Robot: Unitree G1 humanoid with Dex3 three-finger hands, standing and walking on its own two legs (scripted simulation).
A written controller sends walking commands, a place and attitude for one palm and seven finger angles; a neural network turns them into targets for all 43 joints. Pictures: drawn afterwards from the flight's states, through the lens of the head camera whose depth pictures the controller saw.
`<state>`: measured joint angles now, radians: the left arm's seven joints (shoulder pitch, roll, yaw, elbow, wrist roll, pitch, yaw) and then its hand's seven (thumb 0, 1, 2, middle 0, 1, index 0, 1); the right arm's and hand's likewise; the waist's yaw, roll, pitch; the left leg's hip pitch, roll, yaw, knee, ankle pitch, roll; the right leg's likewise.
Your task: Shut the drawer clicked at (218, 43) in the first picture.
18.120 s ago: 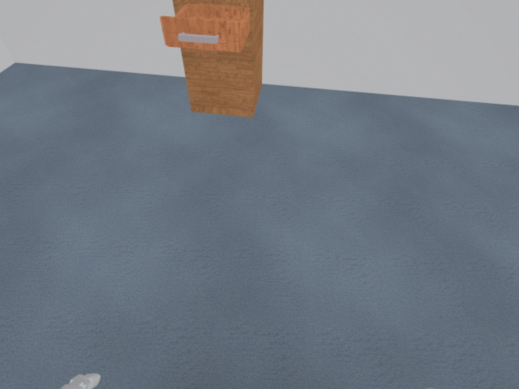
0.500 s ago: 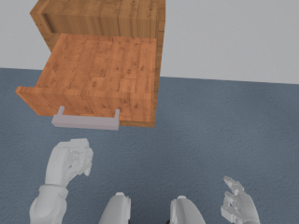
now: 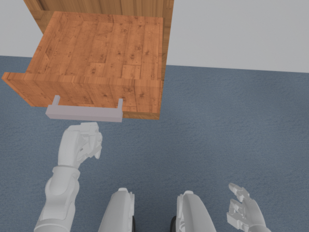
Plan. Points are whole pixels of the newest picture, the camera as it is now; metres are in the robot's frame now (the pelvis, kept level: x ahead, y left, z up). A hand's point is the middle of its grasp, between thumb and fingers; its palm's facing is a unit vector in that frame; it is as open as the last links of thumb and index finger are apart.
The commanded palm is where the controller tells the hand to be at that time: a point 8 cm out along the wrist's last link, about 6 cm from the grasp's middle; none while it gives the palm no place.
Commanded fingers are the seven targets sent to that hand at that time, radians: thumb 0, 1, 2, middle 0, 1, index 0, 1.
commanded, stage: bring the fist close to the handle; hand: left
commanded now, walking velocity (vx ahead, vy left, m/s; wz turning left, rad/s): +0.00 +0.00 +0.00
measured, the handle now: (87, 106) +0.43 +0.20 +0.01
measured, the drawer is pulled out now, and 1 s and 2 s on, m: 0.26 0.24 0.10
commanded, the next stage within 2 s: push the drawer shut in 0.42 s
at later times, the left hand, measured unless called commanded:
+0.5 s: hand (99, 142) +0.33 +0.15 +0.01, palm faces -0.05 -1.00 -0.05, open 3.3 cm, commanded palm +0.31 +0.20 +0.02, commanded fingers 0.00 0.90 0.90 -1.40 -1.60 -1.40 -1.60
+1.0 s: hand (101, 127) +0.37 +0.15 +0.01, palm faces -0.04 -1.00 -0.07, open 3.0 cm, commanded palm +0.37 +0.20 +0.02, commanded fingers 0.00 0.90 0.90 -1.40 -1.60 -1.40 -1.60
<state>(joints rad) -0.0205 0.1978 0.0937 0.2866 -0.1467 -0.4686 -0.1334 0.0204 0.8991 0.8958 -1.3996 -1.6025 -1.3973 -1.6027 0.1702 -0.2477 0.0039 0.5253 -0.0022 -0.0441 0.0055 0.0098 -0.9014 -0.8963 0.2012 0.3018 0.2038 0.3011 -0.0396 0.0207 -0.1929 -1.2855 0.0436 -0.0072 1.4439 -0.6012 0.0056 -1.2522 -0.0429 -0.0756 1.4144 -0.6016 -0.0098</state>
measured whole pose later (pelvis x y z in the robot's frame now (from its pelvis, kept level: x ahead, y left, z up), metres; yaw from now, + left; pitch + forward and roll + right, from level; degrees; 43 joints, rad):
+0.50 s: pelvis +0.00 +0.00 +0.00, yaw +0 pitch +26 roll -2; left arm -0.05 0.21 0.10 0.29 -0.16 -0.47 -0.14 0.02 0.90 0.90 -1.40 -1.60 -1.40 -1.60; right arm 0.17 -0.25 0.00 0.53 0.00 -0.01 0.00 0.01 -0.90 -0.90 0.20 0.30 0.20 0.30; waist -0.04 0.02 -0.19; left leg -1.31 0.05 -0.01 1.46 -0.61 0.00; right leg -1.28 -0.04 -0.08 1.43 -0.61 -0.01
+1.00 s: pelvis -0.01 -0.01 -0.01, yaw +0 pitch +26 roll -2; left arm -0.27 0.24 0.15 0.50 -0.14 -0.48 -0.14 -0.02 0.83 0.91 -1.40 -1.60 -1.40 -1.60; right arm 0.18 -0.26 0.01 0.57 0.00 -0.01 -0.01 0.01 -0.90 -0.90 0.20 0.30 0.20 0.30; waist -0.05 0.02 -0.18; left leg -1.34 0.04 -0.02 1.47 -0.59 0.00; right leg -1.30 -0.04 -0.09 1.44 -0.60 -0.02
